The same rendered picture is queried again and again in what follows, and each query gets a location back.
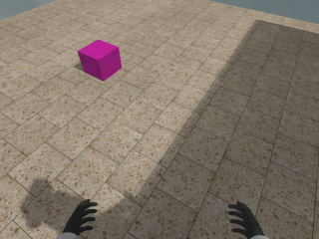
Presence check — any carton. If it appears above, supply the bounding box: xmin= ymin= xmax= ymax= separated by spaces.
xmin=77 ymin=39 xmax=122 ymax=81

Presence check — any left robot hand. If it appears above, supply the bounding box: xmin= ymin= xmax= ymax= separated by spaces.
xmin=62 ymin=199 xmax=98 ymax=236

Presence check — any right robot hand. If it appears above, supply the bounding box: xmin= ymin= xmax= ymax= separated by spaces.
xmin=228 ymin=201 xmax=265 ymax=239

